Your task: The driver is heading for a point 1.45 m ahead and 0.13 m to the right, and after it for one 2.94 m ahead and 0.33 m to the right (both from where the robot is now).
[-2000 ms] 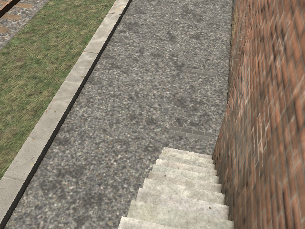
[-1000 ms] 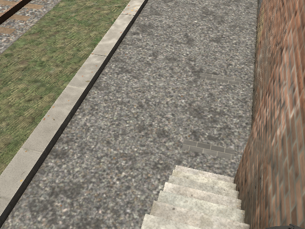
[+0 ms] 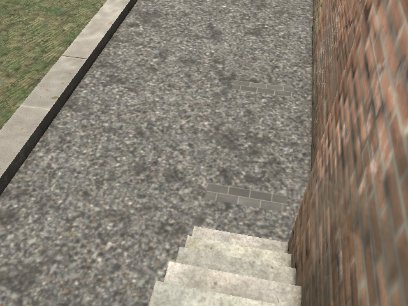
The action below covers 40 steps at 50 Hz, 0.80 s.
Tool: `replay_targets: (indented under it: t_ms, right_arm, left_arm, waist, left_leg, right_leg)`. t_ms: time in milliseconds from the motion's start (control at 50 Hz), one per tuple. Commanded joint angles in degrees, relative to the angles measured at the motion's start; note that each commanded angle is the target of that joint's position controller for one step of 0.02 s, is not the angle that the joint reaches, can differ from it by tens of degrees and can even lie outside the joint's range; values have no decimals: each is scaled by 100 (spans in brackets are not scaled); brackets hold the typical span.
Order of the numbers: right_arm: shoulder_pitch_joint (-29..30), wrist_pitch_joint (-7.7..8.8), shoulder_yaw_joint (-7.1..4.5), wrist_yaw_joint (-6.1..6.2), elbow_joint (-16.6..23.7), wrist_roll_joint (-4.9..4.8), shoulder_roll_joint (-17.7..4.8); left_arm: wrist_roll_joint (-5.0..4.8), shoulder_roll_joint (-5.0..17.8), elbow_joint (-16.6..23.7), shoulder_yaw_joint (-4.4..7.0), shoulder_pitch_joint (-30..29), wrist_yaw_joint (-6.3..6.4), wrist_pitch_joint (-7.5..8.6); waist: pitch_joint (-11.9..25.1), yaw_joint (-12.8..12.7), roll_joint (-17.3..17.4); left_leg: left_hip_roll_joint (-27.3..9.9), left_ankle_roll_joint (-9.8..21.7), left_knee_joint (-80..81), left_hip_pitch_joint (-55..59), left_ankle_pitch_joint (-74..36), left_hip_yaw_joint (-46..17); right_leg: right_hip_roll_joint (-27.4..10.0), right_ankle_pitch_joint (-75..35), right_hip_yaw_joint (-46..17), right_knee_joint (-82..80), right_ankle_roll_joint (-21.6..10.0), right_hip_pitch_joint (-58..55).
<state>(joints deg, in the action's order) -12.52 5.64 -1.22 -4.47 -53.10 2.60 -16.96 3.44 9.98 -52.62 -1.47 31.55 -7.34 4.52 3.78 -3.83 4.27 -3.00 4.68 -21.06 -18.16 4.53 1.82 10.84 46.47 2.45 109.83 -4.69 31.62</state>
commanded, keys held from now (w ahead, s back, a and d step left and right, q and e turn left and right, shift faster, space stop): w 1.00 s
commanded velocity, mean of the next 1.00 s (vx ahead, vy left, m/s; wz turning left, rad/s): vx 0.50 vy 0.00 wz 0.00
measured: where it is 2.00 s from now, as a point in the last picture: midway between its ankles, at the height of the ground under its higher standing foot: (238, 305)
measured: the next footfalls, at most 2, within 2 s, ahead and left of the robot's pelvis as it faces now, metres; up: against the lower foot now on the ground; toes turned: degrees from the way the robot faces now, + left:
right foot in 0.46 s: +0.28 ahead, -0.19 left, -0.22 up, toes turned -4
left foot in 0.88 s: +0.55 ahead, +0.07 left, -0.43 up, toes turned +5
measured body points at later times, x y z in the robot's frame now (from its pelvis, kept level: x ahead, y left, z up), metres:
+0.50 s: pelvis +0.22 -0.06 -0.20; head +0.23 -0.06 +0.25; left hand +0.32 +0.17 -0.33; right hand +0.13 -0.30 -0.34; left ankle +0.11 +0.08 -0.68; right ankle +0.24 -0.16 -0.94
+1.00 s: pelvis +0.46 -0.01 -0.46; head +0.48 +0.00 -0.01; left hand +0.43 +0.21 -0.61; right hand +0.48 -0.30 -0.59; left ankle +0.51 +0.07 -1.18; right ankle +0.40 -0.18 -0.89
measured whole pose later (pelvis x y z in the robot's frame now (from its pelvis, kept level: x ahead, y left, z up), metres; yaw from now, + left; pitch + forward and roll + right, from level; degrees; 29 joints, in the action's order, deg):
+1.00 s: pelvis +0.46 -0.01 -0.46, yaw -1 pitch +2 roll -2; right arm -18.4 4.2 -2.7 -4.7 -57.8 6.7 -17.9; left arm 2.9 11.8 -53.5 0.2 27.9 -6.8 3.8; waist 0.7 -1.0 0.7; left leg -2.2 6.8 -40.4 -25.1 16.7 5.4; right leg 1.5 32.4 -6.6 120.3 -3.3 46.7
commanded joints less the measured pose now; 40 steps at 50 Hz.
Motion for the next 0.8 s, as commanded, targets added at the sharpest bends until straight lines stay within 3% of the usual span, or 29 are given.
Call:
replay_targets:
  t_ms: [20, 40, 60, 80, 100, 120, 160, 200, 220, 240, 260, 320, 400, 420, 440, 460, 480, 500, 520, 560, 580, 600, 620, 640, 660, 680, 720, 760, 800]
  right_arm:
    - [-2505, -174, -564, -3, -566, 307, -1443]
    - [-2104, -222, -560, 69, -582, 370, -1400]
    - [-1773, -391, -203, 190, -452, -425, -304]
    - [-1163, -165, 74, 197, -511, 471, 162]
    - [-977, 6, 101, 238, -472, 165, 224]
    - [-1132, 151, 229, 324, -495, 110, 375]
    - [-1809, 370, 358, 385, -983, 316, -12]
    - [-2284, 561, 478, 490, -1229, 214, 99]
    - [-2542, 570, 469, 496, -1346, 172, -8]
    - [-2160, 546, 516, 536, -1131, 111, -7]
    - [-2186, 507, 586, 491, -1095, 227, 43]
    - [-1845, 251, 447, 420, -719, 135, -421]
    - [-2044, -96, 246, 442, -577, 15, -800]
    - [-1720, -239, 201, 315, -520, 69, -944]
    - [-2170, -299, 253, 37, -772, 316, -759]
    - [-2961, -256, 280, -251, -1014, 283, -90]
    - [-1889, 6, 229, -274, 51, 6, 127]
    - [-656, 74, 323, -154, 526, -138, 130]
    - [-249, 109, 447, -56, 620, -66, 245]
    - [-738, 10, 508, 2, 503, -59, 326]
    - [-1476, -92, 521, -39, 292, 108, 581]
    - [-1732, -167, 477, -105, 102, 176, 483]
    - [-1679, -251, 452, -96, 172, 342, 418]
    - [-1466, -279, 413, -195, 169, 502, 351]
    - [-1278, -220, 333, -236, 313, 485, 176]
    - [-390, -173, 209, -184, 551, 381, -322]
    - [790, -16, 274, -67, 790, 286, -232]
    - [715, -70, 340, -29, 395, 170, -176]
    - [173, -191, 247, -19, 297, 120, -222]
  left_arm:
    - [-165, 400, 873, 175, -270, -193, 128]
    - [-144, 64, 968, 30, -482, -39, 5]
    - [-453, 277, 267, 289, -832, 905, -275]
    - [244, -618, 377, -212, 384, 227, -303]
    - [325, -450, 78, -80, 650, -58, -291]
    - [289, -81, 70, 19, 280, -194, -301]
    - [317, -183, 179, -88, -234, -370, -212]
    - [583, 208, 350, 51, -871, -222, -174]
    - [581, 304, 366, 80, -986, -166, -155]
    - [583, 477, 303, 118, -1200, -79, -115]
    - [566, 395, 306, 69, -1495, -51, -94]
    - [504, 594, 333, 5, -1832, -99, -196]
    - [369, 543, 691, -116, -2071, 78, -63]
    - [245, 617, 420, -13, -938, 103, -6]
    - [341, 1094, -67, 259, 395, 147, 41]
    - [431, 1562, -270, 497, 1202, 205, 62]
    - [134, 2314, -56, 681, 1103, 73, 55]
    - [225, 2045, -71, 759, 791, 150, 76]
    - [379, 1366, 0, 566, 271, 231, 129]
    - [437, 381, -112, 224, 319, 286, 184]
    - [325, -439, -95, -1, 258, 474, 334]
    - [43, -158, 232, 45, -349, 503, 421]
    - [-37, 194, 539, 55, -1237, 413, 467]
    - [201, 748, 497, 196, -1265, 350, 472]
    - [266, 1231, 485, 354, -1230, 285, 493]
    - [225, 686, 307, 243, -526, 482, 608]
    - [136, 165, -195, 44, 1045, 718, 471]
    - [100, 290, 164, 36, 578, 665, 259]
    - [178, 552, 237, 81, 204, 386, 108]
  waist:
    - [846, 1115, -203]
    - [-124, 977, -528]
    - [72, 392, -608]
    - [-1634, -95, -757]
    - [-1811, -125, -567]
    - [-1431, 46, -612]
    - [-939, 154, -318]
    - [-645, 472, -229]
    - [-558, 583, -53]
    - [-493, 574, -569]
    - [-537, 554, -433]
    - [-694, 582, -57]
    - [-797, 874, -414]
    - [-467, 303, -600]
    - [-114, -154, -972]
    - [346, -100, -1891]
    - [609, -64, -2039]
    - [-73, -537, -1202]
    - [-285, -286, -164]
    - [-394, 388, -389]
    - [-393, 700, -322]
    - [-765, 866, -660]
    - [-611, 1086, -588]
    - [-642, 1080, -620]
    - [-541, 1028, -555]
    - [-608, 317, -346]
    - [-730, -446, -721]
    - [-642, -333, -55]
    - [-1027, 51, -670]
  left_leg:
    - [-2238, 1852, -1652, 5175, -4338, -2006]
    - [-2364, 1743, -869, 3391, -1119, -2538]
    - [-2313, 1527, -692, 1861, 226, -2249]
    - [-1456, 895, -260, -657, 753, -1538]
    - [-1077, 1078, -82, -2238, 898, -927]
    - [-799, 1174, -208, -3078, 1870, -761]
    - [-824, 1271, -890, -2843, 2064, -1039]
    - [-977, 1199, -1530, -1268, 1082, -1342]
    - [-1119, 1239, -1851, -813, 1186, -1545]
    - [-919, 1007, -2248, -1083, 1665, -1218]
    - [-834, 1040, -2421, -1803, 2101, -1131]
    - [-594, 891, -2682, -2564, 3577, -914]
    - [-849, 990, -4038, -693, 2283, -2155]
    - [-660, 792, -5269, -902, 2122, -1905]
    - [-196, 425, -7144, -1467, 1923, -1472]
    - [370, -24, -9265, -3034, 3317, -930]
    - [822, -192, -10337, -5762, 3926, 89]
    - [315, -371, -10118, -6775, 3868, -101]
    - [-212, -256, -9276, -6801, 2782, -616]
    - [-529, -35, -8819, -5279, 2248, -471]
    - [-799, -58, -6966, -4922, 96, -753]
    - [-563, -245, -6130, -4412, -653, -409]
    - [-654, -294, -4782, -2154, -1929, -549]
    - [-284, -423, -6087, -993, -2352, 36]
    - [-75, -466, -6441, -973, -1581, 379]
    - [-629, -425, -4683, -3042, -2205, -553]
    - [-895, -454, -3091, -5774, -2397, -884]
    - [-918, -309, -1325, -3623, -4376, -704]
    - [-362, -349, -1928, -1211, -3474, 106]
  right_leg:
    - [-527, -314, -856, 1426, 207, 5345]
    - [-988, -1380, -1235, 923, 7, 5603]
    - [-716, -808, -963, 1299, 171, 4192]
    - [-1699, -3931, -1343, -848, -189, 4022]
    - [-1627, -4654, -777, -1634, -235, 2857]
    - [-1485, -5949, -356, -2292, -138, 1973]
    - [-1643, -6773, -614, -1870, -1, 1947]
    - [-1846, -7377, -1028, -3445, 104, 2712]
    - [-1804, -7121, -1029, -3398, 208, 3011]
    - [-1787, -8122, -1021, -4989, 221, 2408]
    - [-1781, -8461, -831, -5200, 259, 1487]
    - [-1309, -6739, -96, -6193, 528, -388]
    - [-1366, -5063, -206, -9334, 495, -866]
    - [-1380, -6031, 15, -10052, 363, -2219]
    - [-1487, -7021, 75, -10157, 115, -3756]
    - [-2000, -8107, -177, -8717, -267, -5452]
    - [-3228, -6443, -2494, -8287, -1612, -6476]
    - [-3618, -4675, -3044, -8817, -1838, -6021]
    - [-3442, -3614, -2568, -8604, -1565, -4965]
    - [-2441, -5668, -878, -8023, -1161, -2760]
    - [-2136, -5119, -703, -7708, -713, -1678]
    - [-1775, -5161, -311, -7691, -666, -533]
    - [-2016, -3707, -285, -7750, -583, 1597]
    - [-1869, -2855, -464, -7605, -787, 3083]
    - [-2010, -3123, -536, -7549, -942, 2920]
    - [-2164, -3368, -962, -6954, -855, 679]
    - [-2740, -3242, -2419, -5863, -1130, -2547]
    - [-2276, -2165, -1765, -5496, -837, -1079]
    - [-2058, -1388, -1562, -5758, -902, 1075]
Velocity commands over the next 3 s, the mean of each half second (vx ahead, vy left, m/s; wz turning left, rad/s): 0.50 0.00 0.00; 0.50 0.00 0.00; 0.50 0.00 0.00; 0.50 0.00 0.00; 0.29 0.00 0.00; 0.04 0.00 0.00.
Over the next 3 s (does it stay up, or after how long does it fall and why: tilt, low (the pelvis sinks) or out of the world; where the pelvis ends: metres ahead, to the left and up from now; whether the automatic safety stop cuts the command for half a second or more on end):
stays up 1.20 -0.10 -1.11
